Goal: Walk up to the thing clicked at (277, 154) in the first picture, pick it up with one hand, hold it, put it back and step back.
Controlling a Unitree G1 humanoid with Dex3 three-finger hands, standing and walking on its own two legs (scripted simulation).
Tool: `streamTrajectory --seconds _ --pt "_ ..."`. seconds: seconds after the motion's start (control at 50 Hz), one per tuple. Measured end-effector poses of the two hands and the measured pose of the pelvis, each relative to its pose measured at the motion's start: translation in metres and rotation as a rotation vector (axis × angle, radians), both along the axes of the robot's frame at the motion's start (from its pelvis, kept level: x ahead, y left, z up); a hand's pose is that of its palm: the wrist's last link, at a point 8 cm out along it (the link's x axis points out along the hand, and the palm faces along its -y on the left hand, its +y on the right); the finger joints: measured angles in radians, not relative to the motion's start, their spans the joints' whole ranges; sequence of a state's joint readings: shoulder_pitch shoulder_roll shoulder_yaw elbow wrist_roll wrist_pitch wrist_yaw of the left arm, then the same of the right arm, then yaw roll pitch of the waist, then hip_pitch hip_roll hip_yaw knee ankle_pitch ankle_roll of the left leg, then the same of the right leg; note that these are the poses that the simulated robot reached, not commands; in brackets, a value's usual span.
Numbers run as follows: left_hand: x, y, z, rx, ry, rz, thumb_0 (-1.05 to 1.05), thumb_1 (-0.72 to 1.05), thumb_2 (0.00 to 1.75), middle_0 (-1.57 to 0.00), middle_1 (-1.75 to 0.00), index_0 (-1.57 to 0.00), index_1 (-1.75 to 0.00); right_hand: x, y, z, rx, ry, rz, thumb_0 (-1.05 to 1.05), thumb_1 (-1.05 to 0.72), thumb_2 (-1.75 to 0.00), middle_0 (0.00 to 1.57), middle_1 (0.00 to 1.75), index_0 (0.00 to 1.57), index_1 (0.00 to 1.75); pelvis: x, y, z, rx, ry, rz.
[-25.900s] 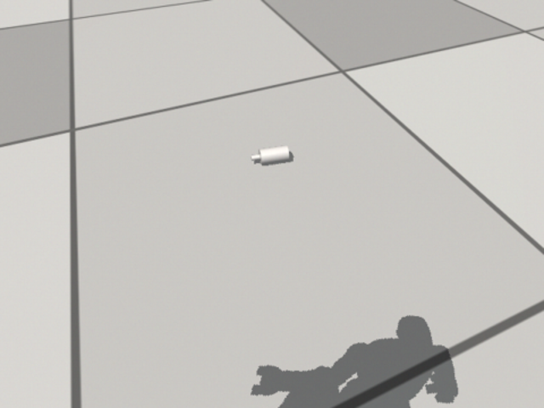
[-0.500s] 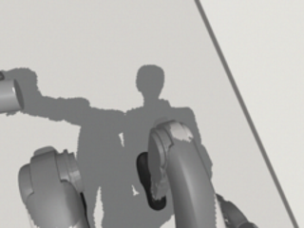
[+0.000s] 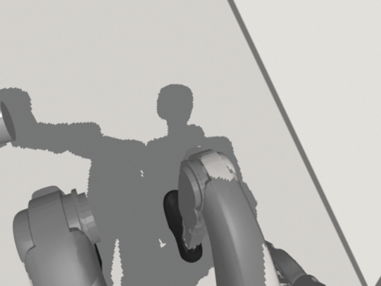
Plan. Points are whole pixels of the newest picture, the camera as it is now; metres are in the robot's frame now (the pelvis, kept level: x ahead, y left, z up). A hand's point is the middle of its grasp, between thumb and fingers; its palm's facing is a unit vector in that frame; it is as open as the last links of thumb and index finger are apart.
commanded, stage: open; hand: left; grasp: from above
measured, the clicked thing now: out of the picture +0.44 +0.36 -0.26
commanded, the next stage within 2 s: withdraw in 0.88 s
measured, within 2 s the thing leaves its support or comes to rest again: rests again in 0.42 s
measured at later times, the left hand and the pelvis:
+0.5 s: hand out of the picture +0.45 +0.32 -0.23, palm faces -0.44 -0.11 -0.89, open 12.1 cm; pelvis +0.00 +0.00 +0.00, yaw -1 degrees
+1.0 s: hand out of the picture +0.45 +0.32 -0.23, palm faces -0.46 -0.11 -0.88, open 13.8 cm; pelvis +0.00 +0.00 +0.00, yaw +0 degrees
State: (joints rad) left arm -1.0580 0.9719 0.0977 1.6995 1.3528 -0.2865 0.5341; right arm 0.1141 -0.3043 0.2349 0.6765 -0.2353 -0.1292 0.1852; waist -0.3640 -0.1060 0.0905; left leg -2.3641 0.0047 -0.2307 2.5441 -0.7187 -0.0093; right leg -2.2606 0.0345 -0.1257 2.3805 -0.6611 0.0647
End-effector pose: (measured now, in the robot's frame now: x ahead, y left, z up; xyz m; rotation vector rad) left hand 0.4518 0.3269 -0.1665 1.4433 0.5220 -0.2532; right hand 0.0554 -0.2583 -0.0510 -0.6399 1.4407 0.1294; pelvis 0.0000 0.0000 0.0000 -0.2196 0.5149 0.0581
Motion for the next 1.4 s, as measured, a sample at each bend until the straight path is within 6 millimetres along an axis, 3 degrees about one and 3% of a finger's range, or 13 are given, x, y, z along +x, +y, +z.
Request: streamTrajectory --seconds 0.24,0.54,0.78,1.08,1.22,1.32,1.4 --pt "0.000 -0.001 -0.002 0.011 0.006 -0.028 -0.01 -0.13 0.61 -0.61 -0.52 -0.59 -0.55 -0.001 0.001 0.002 0.008 -0.005 0.030 0.00 -0.89 -0.90 0.21 0.30 0.20 0.30 -0.002 0.001 -0.001 -0.003 -0.013 -0.005" --pt "0.007 -0.003 -0.006 0.018 -0.027 -0.009 0.00 -0.24 0.81 -0.36 -0.73 -0.34 -0.76 -0.005 0.007 0.002 0.027 0.017 0.020 0.00 -0.89 -0.90 0.21 0.30 0.20 0.30 0.000 0.001 -0.001 -0.011 0.001 -0.006" --pt "0.005 -0.002 -0.006 0.013 0.010 0.007 0.00 -0.39 0.92 -0.20 -0.87 -0.18 -0.89 0.006 0.004 0.002 0.035 -0.008 0.030 0.00 -0.89 -0.90 0.21 0.30 0.20 0.30 0.001 0.001 0.002 -0.009 0.005 -0.005" --pt "0.007 0.001 -0.002 0.008 -0.033 -0.026 0.00 -0.48 0.99 -0.10 -0.99 -0.10 -0.99 0.005 -0.001 0.006 0.005 0.003 0.034 0.00 -0.89 -0.90 0.21 0.30 0.20 0.30 0.000 0.000 0.001 -0.008 -0.002 -0.004" --pt "0.014 0.011 0.032 0.046 -0.166 0.048 0.00 -0.51 1.00 -0.09 -1.01 -0.09 -1.01 0.004 0.004 0.001 0.053 -0.014 -0.005 0.00 -0.90 -0.90 0.21 0.30 0.20 0.30 0.003 0.000 0.003 -0.002 0.027 0.000" --pt "0.014 0.029 0.085 0.114 -0.221 0.123 0.00 -0.52 1.00 -0.09 -1.01 -0.09 -1.01 0.013 0.007 -0.005 0.108 -0.052 -0.077 0.00 -0.90 -0.90 0.21 0.30 0.20 0.30 0.004 0.000 0.014 0.012 0.068 0.013" --pt "0.007 0.040 0.132 0.144 -0.155 0.170 0.00 -0.53 1.01 -0.09 -1.02 -0.08 -1.02 0.024 0.008 -0.004 0.145 -0.083 -0.129 0.01 -0.90 -0.90 0.21 0.30 0.20 0.30 0.001 0.000 0.032 0.036 0.084 0.031"
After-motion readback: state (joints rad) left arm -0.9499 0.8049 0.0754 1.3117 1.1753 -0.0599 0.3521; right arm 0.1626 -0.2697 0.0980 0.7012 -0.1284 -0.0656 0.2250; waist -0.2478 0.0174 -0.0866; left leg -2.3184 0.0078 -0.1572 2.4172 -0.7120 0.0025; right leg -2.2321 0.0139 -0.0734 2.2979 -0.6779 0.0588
